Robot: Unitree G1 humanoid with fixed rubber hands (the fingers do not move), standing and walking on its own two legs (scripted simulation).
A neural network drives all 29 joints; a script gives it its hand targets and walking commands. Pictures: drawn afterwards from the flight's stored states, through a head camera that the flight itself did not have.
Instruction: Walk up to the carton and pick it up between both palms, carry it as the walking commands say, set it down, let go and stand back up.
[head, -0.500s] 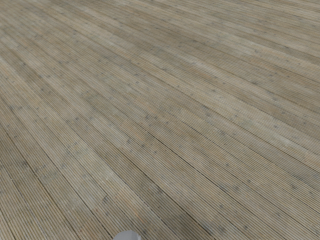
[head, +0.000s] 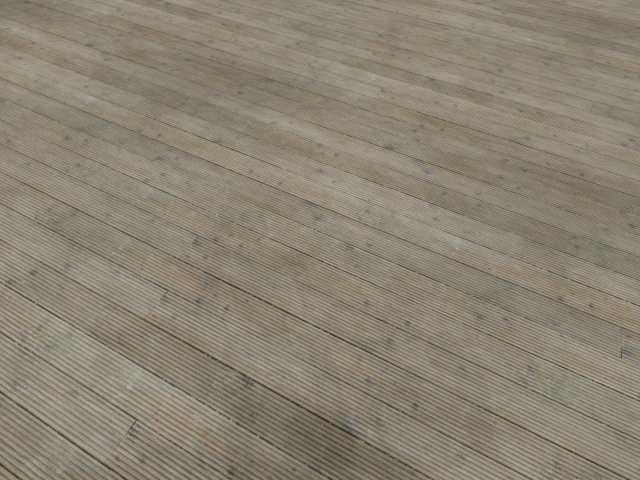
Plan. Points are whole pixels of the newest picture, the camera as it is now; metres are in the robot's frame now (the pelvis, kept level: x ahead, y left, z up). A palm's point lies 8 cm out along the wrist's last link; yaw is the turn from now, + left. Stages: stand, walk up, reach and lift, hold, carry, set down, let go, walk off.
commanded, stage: walk up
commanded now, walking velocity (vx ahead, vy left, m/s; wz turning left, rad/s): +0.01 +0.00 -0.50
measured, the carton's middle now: out of the picture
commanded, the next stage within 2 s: none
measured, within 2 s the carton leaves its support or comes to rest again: neither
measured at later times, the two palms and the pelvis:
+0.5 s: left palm out of the picture +0.09 +0.21 -0.14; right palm out of the picture +0.03 -0.27 -0.11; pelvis -0.02 -0.02 +0.00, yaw -14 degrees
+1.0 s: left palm out of the picture +0.14 +0.13 -0.12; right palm out of the picture -0.13 -0.32 -0.14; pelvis -0.07 -0.05 +0.00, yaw -28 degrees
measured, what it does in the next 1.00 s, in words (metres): steps on the spot, turning right: right foot, then left foot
